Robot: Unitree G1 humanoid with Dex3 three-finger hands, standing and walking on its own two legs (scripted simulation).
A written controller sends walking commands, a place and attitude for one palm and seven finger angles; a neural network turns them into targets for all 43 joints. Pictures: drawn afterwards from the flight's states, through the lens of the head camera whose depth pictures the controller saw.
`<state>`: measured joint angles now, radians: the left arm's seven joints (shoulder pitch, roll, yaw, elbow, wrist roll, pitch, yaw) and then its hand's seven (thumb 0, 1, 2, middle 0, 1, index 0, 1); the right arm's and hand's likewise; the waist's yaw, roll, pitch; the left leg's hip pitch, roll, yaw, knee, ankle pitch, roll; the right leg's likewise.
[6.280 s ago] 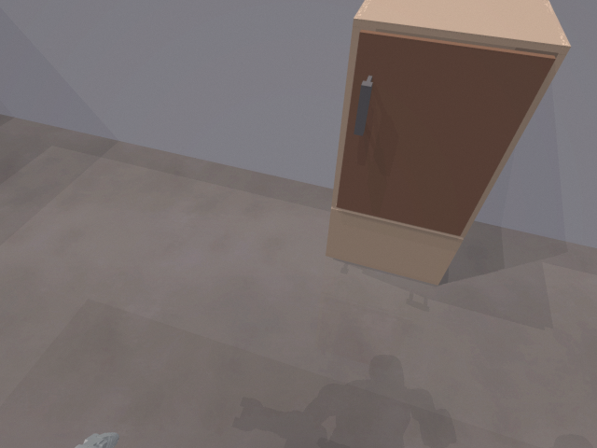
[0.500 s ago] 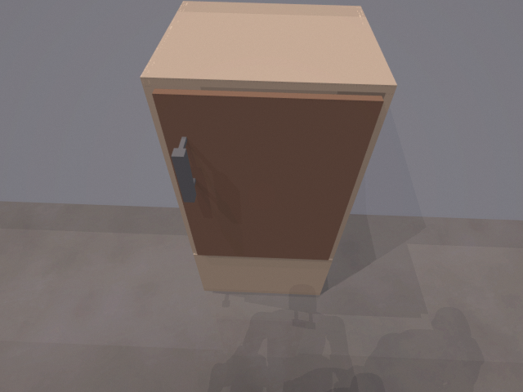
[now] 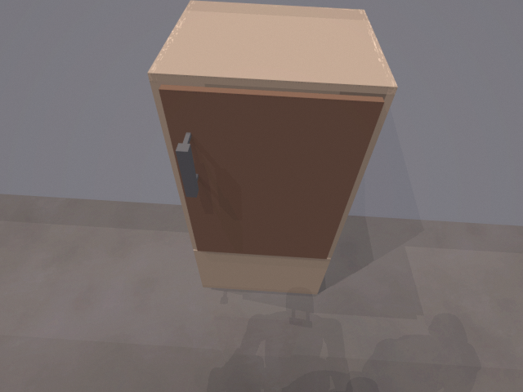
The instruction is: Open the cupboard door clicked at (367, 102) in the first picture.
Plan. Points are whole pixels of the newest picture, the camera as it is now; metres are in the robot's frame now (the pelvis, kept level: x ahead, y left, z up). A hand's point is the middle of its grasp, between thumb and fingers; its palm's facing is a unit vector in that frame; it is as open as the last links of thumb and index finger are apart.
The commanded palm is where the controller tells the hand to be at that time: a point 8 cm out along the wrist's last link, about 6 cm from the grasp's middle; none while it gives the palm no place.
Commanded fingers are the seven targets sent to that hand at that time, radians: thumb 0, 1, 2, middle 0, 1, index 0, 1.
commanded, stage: look again from close up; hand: left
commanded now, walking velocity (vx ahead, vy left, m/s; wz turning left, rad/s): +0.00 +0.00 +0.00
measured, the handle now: (190, 165) +0.57 +0.20 -0.02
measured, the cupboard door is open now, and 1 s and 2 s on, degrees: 0 0 0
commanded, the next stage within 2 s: raise the hand with hooked fingers in 0.46 s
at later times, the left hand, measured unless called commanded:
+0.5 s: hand out of the picture +0.00 +0.17 -0.18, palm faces +0.04 -0.98 -0.18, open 7.3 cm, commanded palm none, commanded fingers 0.00 0.90 0.90 -0.20 -0.30 -0.20 -0.30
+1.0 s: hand (148, 385) +0.15 +0.18 -0.07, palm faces +0.02 -1.00 +0.02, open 8.6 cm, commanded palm +0.13 +0.25 -0.05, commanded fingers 0.00 0.36 0.67 -0.24 -0.64 -0.24 -0.64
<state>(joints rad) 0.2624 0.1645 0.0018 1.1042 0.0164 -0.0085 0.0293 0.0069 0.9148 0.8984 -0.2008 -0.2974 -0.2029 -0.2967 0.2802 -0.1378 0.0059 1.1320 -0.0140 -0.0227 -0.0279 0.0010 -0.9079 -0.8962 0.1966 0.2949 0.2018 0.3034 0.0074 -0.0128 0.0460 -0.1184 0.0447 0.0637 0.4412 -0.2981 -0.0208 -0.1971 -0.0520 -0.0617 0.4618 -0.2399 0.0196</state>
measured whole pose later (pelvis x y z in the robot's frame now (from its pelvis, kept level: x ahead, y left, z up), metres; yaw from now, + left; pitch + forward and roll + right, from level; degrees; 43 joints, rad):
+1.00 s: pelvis -0.04 -0.01 -0.09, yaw +1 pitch +12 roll +0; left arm 0.39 0.18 0.20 0.16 -0.28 -0.48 -0.39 0.01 0.59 0.76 -0.23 -0.50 -0.23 -0.50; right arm 0.13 -0.29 -0.09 0.44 0.02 -0.26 -0.02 0.01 -0.91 -0.90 0.20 0.29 0.20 0.30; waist 0.03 -0.05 -0.13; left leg -0.83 0.06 0.01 1.18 -0.57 -0.04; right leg -0.89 -0.08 -0.06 1.17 -0.50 0.00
